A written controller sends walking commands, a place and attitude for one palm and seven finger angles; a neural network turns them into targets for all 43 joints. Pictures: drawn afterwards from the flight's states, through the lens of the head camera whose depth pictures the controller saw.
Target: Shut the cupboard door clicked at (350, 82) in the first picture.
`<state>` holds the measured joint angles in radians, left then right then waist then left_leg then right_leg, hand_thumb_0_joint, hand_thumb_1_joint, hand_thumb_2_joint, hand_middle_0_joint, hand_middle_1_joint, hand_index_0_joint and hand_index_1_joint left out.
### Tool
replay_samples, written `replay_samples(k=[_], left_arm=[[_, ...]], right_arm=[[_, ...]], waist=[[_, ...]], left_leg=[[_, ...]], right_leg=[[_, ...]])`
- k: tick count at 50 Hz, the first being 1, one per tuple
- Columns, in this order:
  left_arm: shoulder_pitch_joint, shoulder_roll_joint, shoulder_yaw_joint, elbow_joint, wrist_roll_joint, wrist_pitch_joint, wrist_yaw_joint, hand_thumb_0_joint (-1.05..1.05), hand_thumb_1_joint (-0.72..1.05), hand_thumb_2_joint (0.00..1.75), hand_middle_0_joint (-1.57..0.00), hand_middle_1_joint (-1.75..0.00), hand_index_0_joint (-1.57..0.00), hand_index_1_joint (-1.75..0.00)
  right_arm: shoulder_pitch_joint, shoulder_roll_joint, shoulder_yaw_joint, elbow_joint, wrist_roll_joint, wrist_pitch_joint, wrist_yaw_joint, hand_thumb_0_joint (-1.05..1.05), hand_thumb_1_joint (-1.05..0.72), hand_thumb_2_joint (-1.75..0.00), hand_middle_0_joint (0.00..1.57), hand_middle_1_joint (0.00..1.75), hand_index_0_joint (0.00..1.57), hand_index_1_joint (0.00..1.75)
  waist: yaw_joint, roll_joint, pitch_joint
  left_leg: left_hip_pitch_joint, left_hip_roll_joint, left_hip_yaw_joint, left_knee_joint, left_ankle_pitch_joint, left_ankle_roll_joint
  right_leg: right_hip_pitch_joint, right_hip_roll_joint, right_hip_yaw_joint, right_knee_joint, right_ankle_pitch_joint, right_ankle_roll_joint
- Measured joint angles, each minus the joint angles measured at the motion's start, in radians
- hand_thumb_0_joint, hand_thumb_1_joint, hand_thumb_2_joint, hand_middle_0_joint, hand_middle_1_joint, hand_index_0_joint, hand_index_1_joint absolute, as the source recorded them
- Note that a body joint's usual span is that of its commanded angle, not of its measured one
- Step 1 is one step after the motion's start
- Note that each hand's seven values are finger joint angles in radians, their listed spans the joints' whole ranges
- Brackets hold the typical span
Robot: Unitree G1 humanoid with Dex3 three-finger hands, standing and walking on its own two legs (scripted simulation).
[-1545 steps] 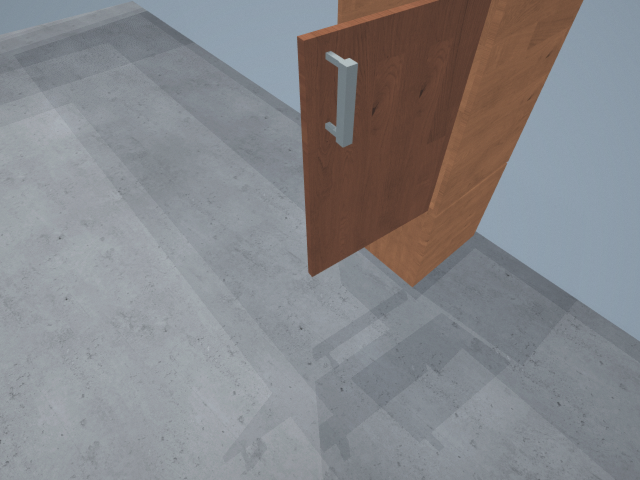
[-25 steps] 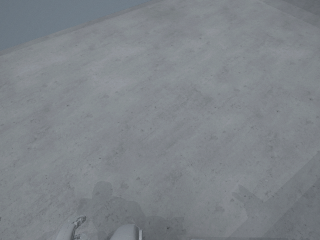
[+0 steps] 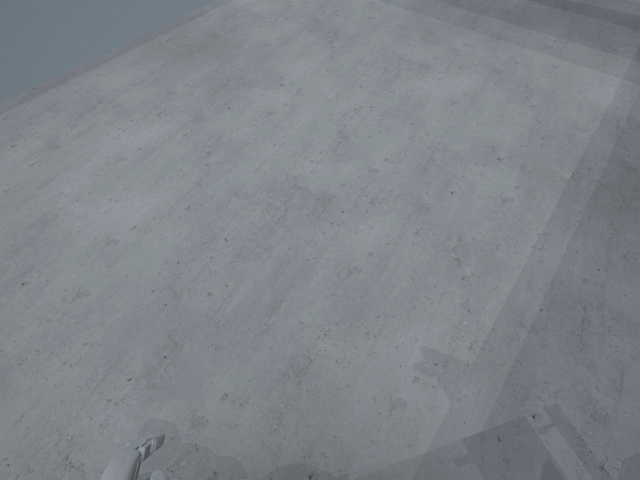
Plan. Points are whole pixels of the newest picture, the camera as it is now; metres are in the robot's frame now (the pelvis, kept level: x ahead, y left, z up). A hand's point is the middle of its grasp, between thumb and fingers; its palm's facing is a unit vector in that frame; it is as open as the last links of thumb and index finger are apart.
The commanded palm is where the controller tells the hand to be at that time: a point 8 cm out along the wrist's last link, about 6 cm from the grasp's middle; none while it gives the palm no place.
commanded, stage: turn to face it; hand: left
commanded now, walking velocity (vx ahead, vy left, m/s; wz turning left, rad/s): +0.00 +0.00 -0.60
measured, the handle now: out of the picture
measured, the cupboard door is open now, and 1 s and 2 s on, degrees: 60 60 60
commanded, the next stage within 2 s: take the last steps up to it in 1.78 s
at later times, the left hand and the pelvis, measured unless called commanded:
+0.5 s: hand (199, 439) +0.19 +0.19 -0.15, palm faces -0.27 -0.94 -0.20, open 7.4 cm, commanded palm none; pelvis +0.03 +0.01 +0.02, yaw -17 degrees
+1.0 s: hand (249, 400) +0.24 +0.13 -0.17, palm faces -0.53 -0.82 -0.19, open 7.4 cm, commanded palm none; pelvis +0.06 +0.00 +0.00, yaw -34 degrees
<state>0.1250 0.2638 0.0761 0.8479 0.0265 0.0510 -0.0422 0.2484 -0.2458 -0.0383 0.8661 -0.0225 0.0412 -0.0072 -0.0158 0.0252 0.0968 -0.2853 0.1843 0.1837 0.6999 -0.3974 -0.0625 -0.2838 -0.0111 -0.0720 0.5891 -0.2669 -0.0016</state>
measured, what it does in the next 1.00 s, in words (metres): steps on the spot, turning right: left foot, then right foot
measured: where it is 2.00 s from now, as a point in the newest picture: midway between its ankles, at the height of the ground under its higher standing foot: outside the picture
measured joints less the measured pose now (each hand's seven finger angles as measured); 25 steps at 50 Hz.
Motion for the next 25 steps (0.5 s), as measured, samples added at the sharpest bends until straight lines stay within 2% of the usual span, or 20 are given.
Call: replay_samples(k=[3, 5, 6, 10, 12, 14, 15, 16, 18, 21, 23, 25], left_arm=[[0.002, -0.026, -0.011, 0.01, -0.002, -0.018, 0.022, 0.01, 0.91, 0.9, -0.2, -0.3, -0.2, -0.3], [0.014, -0.036, -0.014, 0.014, -0.001, -0.013, 0.033, 0.01, 0.91, 0.9, -0.2, -0.3, -0.2, -0.3], [0.019, -0.038, -0.015, 0.017, 0.0, -0.01, 0.037, 0.0, 0.91, 0.9, -0.2, -0.3, -0.2, -0.3], [0.034, -0.038, -0.017, 0.029, 0.003, -0.004, 0.038, 0.01, 0.9, 0.9, -0.2, -0.3, -0.2, -0.3], [0.04, -0.037, -0.015, 0.034, 0.004, -0.002, 0.037, 0.01, 0.9, 0.9, -0.21, -0.3, -0.2, -0.3], [0.047, -0.034, -0.012, 0.038, 0.0, 0.004, 0.036, 0.01, 0.9, 0.9, -0.21, -0.3, -0.2, -0.3], [0.054, -0.035, -0.011, 0.036, -0.003, 0.009, 0.035, 0.01, 0.9, 0.9, -0.21, -0.3, -0.2, -0.3], [0.052, -0.03, -0.008, 0.039, -0.007, 0.014, 0.033, 0.01, 0.9, 0.9, -0.21, -0.3, -0.2, -0.3], [0.046, -0.015, -0.001, 0.043, -0.005, 0.021, 0.029, 0.01, 0.9, 0.9, -0.21, -0.3, -0.2, -0.3], [0.03, -0.004, 0.009, 0.046, -0.003, 0.027, 0.016, 0.01, 0.91, 0.9, -0.2, -0.3, -0.2, -0.3], [0.02, -0.004, 0.01, 0.039, -0.004, 0.031, 0.009, 0.01, 0.91, 0.9, -0.2, -0.3, -0.2, -0.3], [0.012, -0.007, 0.009, 0.032, -0.004, 0.032, 0.004, 0.01, 0.91, 0.9, -0.2, -0.3, -0.2, -0.3]], right_arm=[[-0.029, -0.028, -0.015, 0.025, 0.009, 0.033, -0.009, 0.0, -0.9, -0.9, 0.2, 0.3, 0.21, 0.3], [-0.047, -0.031, -0.018, 0.029, 0.01, 0.038, -0.01, 0.0, -0.91, -0.9, 0.2, 0.3, 0.21, 0.3], [-0.054, -0.028, -0.018, 0.026, 0.01, 0.036, -0.009, 0.01, -0.91, -0.9, 0.2, 0.3, 0.2, 0.3], [-0.071, -0.008, -0.011, 0.002, 0.013, 0.02, -0.004, 0.01, -0.91, -0.9, 0.19, 0.3, 0.2, 0.3], [-0.078, 0.002, -0.008, -0.009, 0.015, 0.014, -0.003, 0.0, -0.91, -0.9, 0.19, 0.3, 0.2, 0.3], [-0.081, 0.011, -0.001, -0.017, 0.017, 0.003, -0.004, 0.0, -0.91, -0.9, 0.2, 0.3, 0.2, 0.3], [-0.076, 0.008, 0.004, -0.025, 0.015, -0.007, -0.004, 0.0, -0.91, -0.9, 0.2, 0.3, 0.2, 0.3], [-0.076, 0.014, 0.006, -0.027, 0.01, -0.016, -0.005, 0.0, -0.91, -0.9, 0.2, 0.3, 0.2, 0.3], [-0.074, 0.03, 0.018, -0.029, -0.001, -0.024, -0.007, 0.0, -0.91, -0.9, 0.2, 0.3, 0.2, 0.3], [-0.055, 0.045, 0.028, -0.031, -0.009, -0.027, -0.011, 0.0, -0.9, -0.9, 0.2, 0.3, 0.21, 0.3], [-0.046, 0.046, 0.029, -0.027, -0.011, -0.024, -0.013, 0.0, -0.9, -0.9, 0.2, 0.3, 0.21, 0.3], [-0.038, 0.041, 0.025, -0.021, -0.012, -0.022, -0.012, 0.0, -0.9, -0.9, 0.2, 0.3, 0.21, 0.3]], waist=[[-0.007, 0.035, 0.008], [-0.005, 0.029, 0.005], [-0.004, 0.02, 0.004], [0.003, -0.019, -0.002], [0.008, -0.033, -0.006], [0.011, -0.045, -0.011], [0.012, -0.038, -0.022], [0.011, -0.045, -0.024], [0.016, -0.064, -0.015], [0.017, -0.066, -0.004], [0.019, -0.054, 0.004], [0.016, -0.038, 0.008]], left_leg=[[-0.105, -0.048, -0.111, 0.278, -0.124, -0.006], [-0.158, -0.08, -0.136, 0.38, -0.1, -0.012], [-0.171, -0.091, -0.137, 0.386, -0.085, -0.016], [-0.162, -0.122, -0.136, 0.233, -0.048, -0.023], [-0.135, -0.134, -0.139, 0.128, -0.026, -0.02], [-0.086, -0.143, -0.139, -0.018, 0.05, -0.014], [-0.057, -0.135, -0.144, -0.102, 0.101, 0.009], [-0.058, -0.133, -0.135, -0.103, 0.11, 0.043], [-0.052, -0.121, -0.107, -0.08, 0.086, 0.065], [-0.011, -0.095, -0.079, -0.115, 0.086, 0.057], [0.016, -0.075, -0.06, -0.141, 0.095, 0.05], [0.034, -0.053, -0.04, -0.152, 0.095, 0.043]], right_leg=[[-0.014, 0.019, 0.017, 0.041, -0.063, -0.021], [-0.004, 0.022, 0.042, 0.007, -0.061, -0.019], [0.001, 0.021, 0.056, -0.012, -0.049, -0.016], [0.008, 0.02, 0.106, -0.053, -0.023, -0.011], [0.004, 0.024, 0.129, -0.05, -0.025, -0.005], [-0.009, 0.032, 0.153, -0.026, -0.037, 0.006], [-0.025, 0.047, 0.161, -0.002, -0.05, 0.013], [-0.05, 0.05, 0.164, 0.054, -0.102, 0.016], [-0.113, 0.051, 0.145, 0.25, -0.227, 0.025], [-0.172, 0.033, 0.086, 0.454, -0.259, 0.046], [-0.174, 0.016, 0.051, 0.455, -0.254, 0.054], [-0.154, 0.004, 0.027, 0.384, -0.239, 0.053]])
